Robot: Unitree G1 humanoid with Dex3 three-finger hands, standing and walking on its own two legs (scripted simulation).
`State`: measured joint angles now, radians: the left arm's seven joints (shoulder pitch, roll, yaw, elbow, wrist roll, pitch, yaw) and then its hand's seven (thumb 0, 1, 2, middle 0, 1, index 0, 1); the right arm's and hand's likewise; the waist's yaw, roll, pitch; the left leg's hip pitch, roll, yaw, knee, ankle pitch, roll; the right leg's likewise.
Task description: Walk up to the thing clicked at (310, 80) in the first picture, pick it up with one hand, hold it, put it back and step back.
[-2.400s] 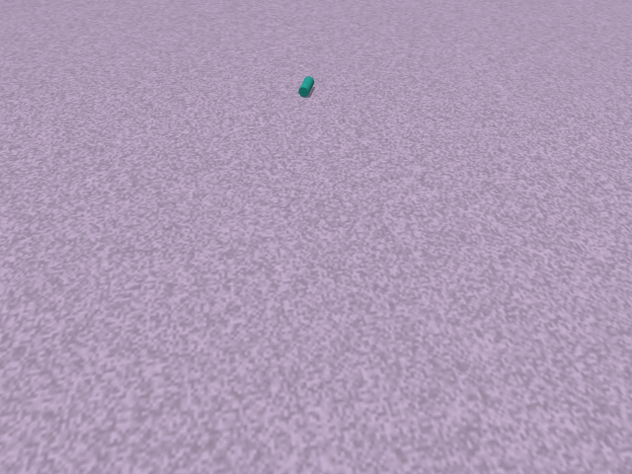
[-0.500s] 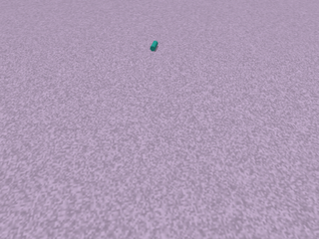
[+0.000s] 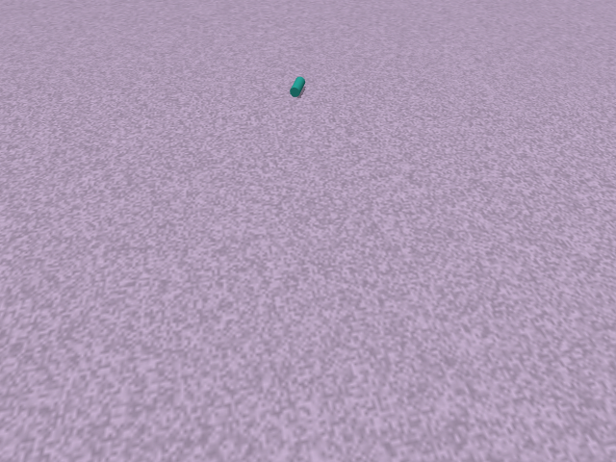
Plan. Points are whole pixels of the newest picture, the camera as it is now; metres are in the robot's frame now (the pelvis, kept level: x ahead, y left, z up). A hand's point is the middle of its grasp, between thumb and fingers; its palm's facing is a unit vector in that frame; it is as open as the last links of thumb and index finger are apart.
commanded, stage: stand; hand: left
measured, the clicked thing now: (297, 86) +2.29 +0.05 -0.75
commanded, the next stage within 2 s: walk up in 0.02 s
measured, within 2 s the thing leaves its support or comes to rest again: neither
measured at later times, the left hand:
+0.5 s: hand (38, 452) +0.17 +0.39 -0.16, palm faces +0.28 -0.93 -0.26, open 7.4 cm
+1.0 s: hand (116, 350) +0.31 +0.31 -0.13, palm faces +0.57 -0.73 -0.39, open 7.4 cm
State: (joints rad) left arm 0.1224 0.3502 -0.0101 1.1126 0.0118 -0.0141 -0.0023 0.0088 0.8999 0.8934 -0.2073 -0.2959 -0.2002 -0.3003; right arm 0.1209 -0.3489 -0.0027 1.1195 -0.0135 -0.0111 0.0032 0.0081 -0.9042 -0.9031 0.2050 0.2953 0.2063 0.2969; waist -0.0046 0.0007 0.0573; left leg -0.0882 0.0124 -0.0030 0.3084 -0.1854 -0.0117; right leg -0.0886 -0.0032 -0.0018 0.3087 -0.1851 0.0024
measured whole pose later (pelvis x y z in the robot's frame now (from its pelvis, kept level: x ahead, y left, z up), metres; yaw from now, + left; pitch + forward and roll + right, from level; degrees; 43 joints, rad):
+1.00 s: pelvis +0.42 +0.03 -0.02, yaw +36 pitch +1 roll +1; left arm 0.18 0.43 0.08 0.92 0.05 -0.04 -0.13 0.01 0.90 0.89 -0.21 -0.30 -0.20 -0.30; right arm 0.24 -0.52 -0.07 1.02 -0.01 -0.08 -0.03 0.01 -0.90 -0.90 0.20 0.30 0.21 0.30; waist 0.09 0.03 -0.03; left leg -0.50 0.04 -0.01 1.19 -0.38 0.07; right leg -0.30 -0.11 -0.12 0.60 -0.30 0.03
